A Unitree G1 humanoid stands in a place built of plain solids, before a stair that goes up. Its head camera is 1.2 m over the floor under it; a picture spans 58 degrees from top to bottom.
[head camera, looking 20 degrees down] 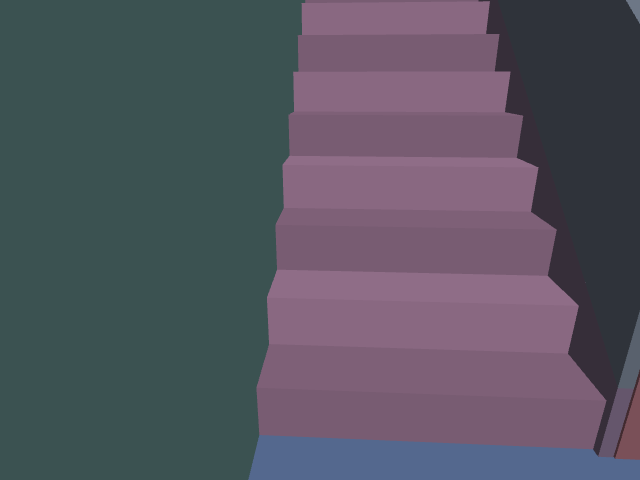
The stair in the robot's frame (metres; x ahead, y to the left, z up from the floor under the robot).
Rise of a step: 0.21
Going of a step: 0.27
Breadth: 1.18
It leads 3 degrees to the right of straight ahead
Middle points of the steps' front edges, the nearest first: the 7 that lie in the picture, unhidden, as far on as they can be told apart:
1.20 -0.37 0.21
1.46 -0.38 0.42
1.73 -0.39 0.63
2.00 -0.41 0.84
2.26 -0.42 1.05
2.53 -0.44 1.26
2.79 -0.45 1.47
